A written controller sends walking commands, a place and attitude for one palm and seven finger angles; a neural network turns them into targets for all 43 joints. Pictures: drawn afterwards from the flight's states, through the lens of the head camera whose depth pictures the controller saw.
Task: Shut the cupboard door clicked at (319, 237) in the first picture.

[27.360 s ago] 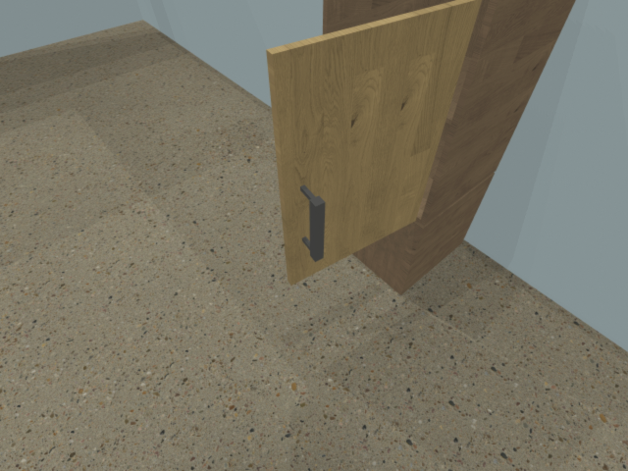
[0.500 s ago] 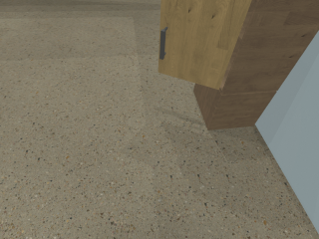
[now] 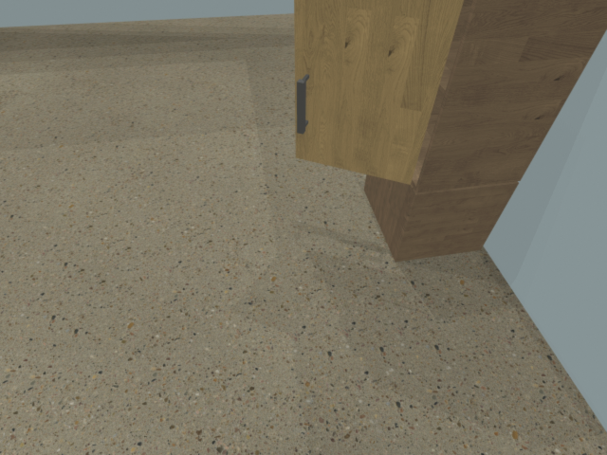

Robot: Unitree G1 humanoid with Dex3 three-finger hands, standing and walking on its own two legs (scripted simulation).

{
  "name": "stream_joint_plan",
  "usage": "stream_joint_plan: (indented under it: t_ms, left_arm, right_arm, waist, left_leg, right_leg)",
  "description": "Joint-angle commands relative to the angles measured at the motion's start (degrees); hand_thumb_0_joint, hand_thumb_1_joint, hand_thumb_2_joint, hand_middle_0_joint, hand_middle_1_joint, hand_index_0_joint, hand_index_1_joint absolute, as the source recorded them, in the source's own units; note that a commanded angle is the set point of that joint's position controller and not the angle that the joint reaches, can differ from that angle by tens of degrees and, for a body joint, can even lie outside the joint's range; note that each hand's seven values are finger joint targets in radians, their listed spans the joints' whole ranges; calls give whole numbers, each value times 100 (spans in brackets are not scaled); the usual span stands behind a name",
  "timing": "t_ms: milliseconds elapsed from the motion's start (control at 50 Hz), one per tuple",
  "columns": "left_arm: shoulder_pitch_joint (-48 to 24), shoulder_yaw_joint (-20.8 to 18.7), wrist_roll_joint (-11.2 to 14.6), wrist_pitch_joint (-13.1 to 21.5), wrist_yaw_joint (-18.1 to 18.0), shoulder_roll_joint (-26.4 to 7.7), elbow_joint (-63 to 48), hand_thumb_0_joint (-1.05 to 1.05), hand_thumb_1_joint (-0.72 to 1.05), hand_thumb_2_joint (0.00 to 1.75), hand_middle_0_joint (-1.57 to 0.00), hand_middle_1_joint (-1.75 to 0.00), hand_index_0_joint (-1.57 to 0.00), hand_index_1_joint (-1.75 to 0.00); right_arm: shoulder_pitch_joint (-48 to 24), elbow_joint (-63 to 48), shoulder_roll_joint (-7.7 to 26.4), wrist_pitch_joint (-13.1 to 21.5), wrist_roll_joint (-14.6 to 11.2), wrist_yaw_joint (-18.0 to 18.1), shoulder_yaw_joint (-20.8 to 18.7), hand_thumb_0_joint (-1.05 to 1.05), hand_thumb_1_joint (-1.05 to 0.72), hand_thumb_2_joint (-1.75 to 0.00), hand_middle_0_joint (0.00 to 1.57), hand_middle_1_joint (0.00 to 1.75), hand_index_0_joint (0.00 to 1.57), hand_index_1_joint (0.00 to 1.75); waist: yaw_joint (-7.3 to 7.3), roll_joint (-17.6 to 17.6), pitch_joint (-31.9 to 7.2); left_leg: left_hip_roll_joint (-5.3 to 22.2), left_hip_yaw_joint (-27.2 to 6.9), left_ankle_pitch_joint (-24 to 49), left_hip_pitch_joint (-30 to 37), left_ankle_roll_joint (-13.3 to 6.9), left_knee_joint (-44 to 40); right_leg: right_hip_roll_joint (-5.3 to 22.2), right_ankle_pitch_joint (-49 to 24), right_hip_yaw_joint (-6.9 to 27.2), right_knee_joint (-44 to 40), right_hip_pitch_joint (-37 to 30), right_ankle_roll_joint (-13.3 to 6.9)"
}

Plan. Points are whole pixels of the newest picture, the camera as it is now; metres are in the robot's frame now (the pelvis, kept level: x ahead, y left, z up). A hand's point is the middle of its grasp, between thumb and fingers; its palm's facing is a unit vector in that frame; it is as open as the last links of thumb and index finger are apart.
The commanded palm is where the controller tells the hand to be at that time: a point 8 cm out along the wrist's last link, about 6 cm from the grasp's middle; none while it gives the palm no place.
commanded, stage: let the arm hang, fingers relaxed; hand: left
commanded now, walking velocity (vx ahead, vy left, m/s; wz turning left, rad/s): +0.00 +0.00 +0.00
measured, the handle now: (303, 104) +1.13 +0.05 -0.11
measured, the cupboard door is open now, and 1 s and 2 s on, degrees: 59 59 59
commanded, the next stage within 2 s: look to check the result in 0.10 s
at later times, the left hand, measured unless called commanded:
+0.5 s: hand out of the picture +0.08 +0.23 -0.16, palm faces -0.01 -0.94 -0.33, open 7.3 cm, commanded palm none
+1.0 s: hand out of the picture +0.09 +0.19 -0.17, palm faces +0.09 -0.96 -0.25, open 7.3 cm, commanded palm none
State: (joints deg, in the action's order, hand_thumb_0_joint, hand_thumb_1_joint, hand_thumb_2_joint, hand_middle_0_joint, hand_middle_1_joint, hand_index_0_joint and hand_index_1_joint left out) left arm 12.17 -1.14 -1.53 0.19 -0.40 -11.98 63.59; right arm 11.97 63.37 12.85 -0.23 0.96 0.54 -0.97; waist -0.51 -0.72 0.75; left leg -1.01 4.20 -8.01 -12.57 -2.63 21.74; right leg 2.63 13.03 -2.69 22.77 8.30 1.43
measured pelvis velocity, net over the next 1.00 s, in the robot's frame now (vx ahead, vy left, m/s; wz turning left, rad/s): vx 0.06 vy -0.02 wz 0.09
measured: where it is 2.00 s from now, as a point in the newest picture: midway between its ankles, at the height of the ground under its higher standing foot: (278, 430)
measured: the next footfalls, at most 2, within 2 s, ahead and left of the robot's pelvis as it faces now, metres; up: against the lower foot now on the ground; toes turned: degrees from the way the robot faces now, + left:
left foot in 1.16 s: +0.19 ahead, +0.15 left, +0.00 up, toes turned +19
right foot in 1.52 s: +0.37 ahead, -0.04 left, +0.00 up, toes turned +12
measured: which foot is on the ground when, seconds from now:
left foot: down 0.00-0.90, up 0.92-1.00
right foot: down 0.00-1.00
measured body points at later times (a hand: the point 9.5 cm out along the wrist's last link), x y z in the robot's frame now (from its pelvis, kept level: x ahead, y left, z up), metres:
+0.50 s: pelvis +0.03 -0.01 +0.00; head +0.04 -0.02 +0.45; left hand +0.08 +0.28 -0.13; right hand +0.10 -0.30 -0.14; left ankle +0.04 +0.09 -0.74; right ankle -0.01 -0.14 -0.74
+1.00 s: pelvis +0.06 -0.02 +0.00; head +0.07 -0.02 +0.45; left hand +0.09 +0.24 -0.15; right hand +0.12 -0.28 -0.15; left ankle +0.04 +0.09 -0.72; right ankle -0.01 -0.13 -0.74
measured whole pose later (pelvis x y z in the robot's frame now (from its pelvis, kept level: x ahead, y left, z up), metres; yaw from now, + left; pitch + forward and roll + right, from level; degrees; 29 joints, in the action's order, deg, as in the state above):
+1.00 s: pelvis +0.06 -0.02 +0.00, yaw +5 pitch -1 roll +0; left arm 12.2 -2.1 -1.8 0.6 0.1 -13.6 61.6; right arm 11.9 62.7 14.8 -2.2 1.4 -0.4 -0.7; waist -0.5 -0.5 1.2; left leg 1.1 2.4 -24.4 -17.6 0.0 42.7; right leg 1.8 19.3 -8.1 21.6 1.4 -0.3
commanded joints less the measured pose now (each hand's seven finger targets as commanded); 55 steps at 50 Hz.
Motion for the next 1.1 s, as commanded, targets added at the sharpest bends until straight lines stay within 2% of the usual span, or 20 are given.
stream_joint_plan:
  t_ms: [0, 80, 380, 620, 700, 720, 760, 800, 820, 840, 860, 880, 900, 920, 940, 960, 980, 1020, 1060, 1080]
  left_arm:
    - [158, -157, 40, 84, -76, -1029, -176, 0, 90, 90, -20, -30, -20, -30]
    - [-17, -177, 45, 104, -67, -1178, -197, 0, 90, 90, -20, -30, -20, -30]
    - [-358, -158, 70, 139, -38, -1574, -182, 0, 90, 90, -20, -30, -20, -30]
    - [-448, -156, 65, 157, -53, -1691, -208, 0, 90, 90, -20, -30, -20, -30]
    - [-474, -143, 75, 153, -53, -1680, -207, 0, 90, 90, -20, -30, -20, -30]
    - [-459, -160, 68, 158, -58, -1684, -221, 0, 90, 90, -20, -30, -20, -30]
    - [-465, -151, 74, 157, -58, -1666, -226, 0, 90, 90, -20, -30, -20, -30]
    - [-238, -69, 97, 95, -86, -1193, -128, 0, 90, 90, -20, -30, -20, -30]
    - [-58, -69, 82, 55, -98, -1076, -106, 0, 90, 90, -20, -30, -20, -30]
    - [65, -98, 73, 20, -87, -1118, -94, 0, 90, 90, -20, -30, -20, -30]
    - [189, -150, 60, -4, -69, -1222, -97, 0, 90, 90, -20, -30, -20, -30]
    - [329, -227, 40, -19, -57, -1356, -127, 0, 90, 90, -20, -30, -20, -30]
    - [519, -291, 16, -18, -42, -1391, -174, 0, 90, 90, -20, -30, -20, -30]
    - [717, -330, -18, 8, -37, -1398, -236, 0, 90, 90, -20, -30, -20, -30]
    - [667, -370, -36, 77, -38, -1341, -312, 0, 90, 90, -20, -30, -20, -30]
    - [570, -399, -40, 129, -38, -1302, -408, 0, 90, 90, -20, -30, -20, -30]
    - [482, -435, -50, 169, -33, -1294, -483, 0, 90, 90, -20, -30, -20, -30]
    - [473, -486, -57, 206, -16, -1291, -540, 0, 90, 90, -20, -30, -20, -30]
    - [499, -500, -17, 216, 14, -1307, -572, 0, 90, 90, -20, -30, -20, -30]
    - [499, -509, 8, 225, 28, -1306, -595, 0, 90, 90, -20, -30, -20, -30]
  right_arm:
    - [-28, -216, 1006, 141, -2, 62, -152, 0, -90, -90, 20, 30, 20, 30]
    - [-172, -229, 1138, 165, -13, 61, -153, 0, -90, -90, 20, 30, 20, 30]
    - [-597, -226, 1549, 156, -27, 40, -137, 0, -90, -90, 20, 30, 20, 30]
    - [-730, -253, 1650, 146, -37, 41, -116, 0, -90, -90, 20, 30, 20, 30]
    - [-757, -247, 1658, 145, -22, 42, -106, 0, -90, -90, 20, 30, 20, 30]
    - [-732, -259, 1643, 142, -31, 43, -105, 0, -90, -90, 20, 30, 20, 30]
    - [-732, -254, 1632, 150, -24, 46, -101, 0, -90, -90, 20, 30, 20, 30]
    - [-522, -159, 1105, 87, 7, 30, 24, 0, -90, -90, 20, 30, 20, 30]
    - [-355, -151, 926, 46, 15, 15, 53, 0, -90, -90, 20, 30, 20, 30]
    - [-353, -175, 867, 19, 40, -4, 45, 0, -90, -90, 20, 30, 20, 30]
    - [-410, -237, 815, -1, 58, -19, 42, 0, -90, -90, 20, 30, 20, 30]
    - [-441, -338, 741, -18, 67, -35, 35, 0, -90, -90, 20, 30, 20, 30]
    - [-598, -473, 747, -39, 75, -38, -10, 0, -90, -90, 20, 30, 20, 30]
    - [-714, -647, 822, -44, 74, -56, -79, 0, -90, -90, 20, 30, 20, 30]
    - [-732, -750, 780, -10, 45, -65, -130, 0, -90, -90, 20, 30, 20, 30]
    - [-719, -836, 715, 8, 18, -93, -146, 0, -90, -90, 20, 30, 20, 30]
    - [-698, -899, 623, 13, 5, -131, -151, 0, -90, -90, 20, 30, 20, 30]
    - [-648, -1038, 485, 36, -4, -210, -139, 0, -90, -90, 20, 30, 20, 30]
    - [-299, -1029, 399, 49, 17, -254, -142, 0, -90, -90, 20, 30, 20, 30]
    - [48, -947, 407, 68, 40, -257, -166, 0, -90, -90, 20, 30, 20, 30]
  waist:
    - [30, -2, 143]
    - [35, -8, 43]
    - [22, 90, -179]
    - [19, 166, -208]
    - [16, 75, -206]
    - [19, 156, -232]
    - [19, 52, -267]
    - [17, 74, -275]
    - [33, 149, -308]
    - [90, 220, -121]
    - [157, 499, 159]
    - [238, 930, 356]
    - [369, 1221, 626]
    - [452, 1280, 718]
    - [380, 990, 859]
    - [296, 732, 899]
    - [231, 608, 900]
    - [170, 757, 867]
    - [-4, 718, 780]
    - [-173, 668, 649]
  left_leg:
    - [759, -873, -257, 202, 68, -631]
    - [774, -869, 156, 313, 74, -582]
    - [848, -834, 723, 705, 108, -541]
    - [869, -802, 1136, 855, 132, -497]
    - [858, -791, 1097, 870, 148, -511]
    - [867, -789, 1140, 873, 144, -497]
    - [862, -772, 1203, 888, 155, -486]
    - [764, -734, 1039, 750, 220, -346]
    - [687, -683, 664, 571, 223, -178]
    - [576, -581, 150, 213, 239, -5]
    - [414, -427, -387, -326, 266, 305]
    - [240, -189, -967, -960, 303, 853]
    - [219, -99, -1793, -1567, 315, 1690]
    - [327, -154, -2217, -2055, 284, 2552]
    - [494, -296, -2151, -2438, 280, 3074]
    - [653, -389, -2096, -2556, 296, 3196]
    - [725, -363, -2060, -2529, 312, 3082]
    - [793, -122, -1881, -2187, 287, 2413]
    - [555, 327, -1329, -1399, 234, 1840]
    - [382, 542, -1052, -756, 184, 1603]
  right_leg:
    - [386, -54, 471, -537, 282, -301]
    - [413, -267, 478, -576, 117, -294]
    - [509, -681, 492, -777, -133, -298]
    - [537, -1219, 449, -816, -288, -295]
    - [550, -1228, 467, -832, -322, -300]
    - [540, -1288, 457, -833, -353, -303]
    - [557, -1379, 459, -817, -404, -304]
    - [569, -1155, 315, -700, -501, -223]
    - [580, -702, 260, -600, -592, -236]
    - [671, -110, 317, -636, -611, -285]
    - [850, 497, 507, -810, -671, -413]
    - [1193, 1024, 835, -1058, -814, -642]
    - [1620, 1256, 1207, -1288, -841, -973]
    - [1971, 1062, 1413, -1342, -955, -1229]
    - [2172, 564, 1410, -1277, -1096, -1409]
    - [2203, 87, 1084, -1157, -1165, -1408]
    - [2133, -300, 694, -1045, -1183, -1286]
    - [1998, -604, 157, -837, -1066, -1000]
    - [1796, -896, -373, -529, -628, -755]
    - [1665, -1248, -633, -92, -314, -632]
